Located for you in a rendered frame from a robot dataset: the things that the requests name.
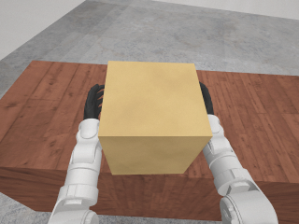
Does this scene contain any right robot upper arm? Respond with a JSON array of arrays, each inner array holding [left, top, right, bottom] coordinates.
[[220, 190, 278, 224]]

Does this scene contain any carton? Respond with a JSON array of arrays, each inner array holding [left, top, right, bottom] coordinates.
[[97, 61, 213, 175]]

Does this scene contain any pedestal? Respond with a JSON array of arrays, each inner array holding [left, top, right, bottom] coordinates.
[[0, 60, 299, 224]]

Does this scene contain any robot left hand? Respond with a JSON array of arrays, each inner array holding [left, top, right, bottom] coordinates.
[[83, 84, 105, 120]]

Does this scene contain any robot right hand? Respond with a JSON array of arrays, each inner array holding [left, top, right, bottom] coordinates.
[[199, 81, 214, 115]]

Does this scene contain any robot right forearm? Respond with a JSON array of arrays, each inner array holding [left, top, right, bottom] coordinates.
[[203, 114, 278, 223]]

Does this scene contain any robot left forearm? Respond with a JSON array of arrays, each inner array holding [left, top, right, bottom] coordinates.
[[48, 119, 102, 224]]

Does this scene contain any left robot upper arm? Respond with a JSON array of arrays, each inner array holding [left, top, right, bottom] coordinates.
[[49, 209, 99, 224]]

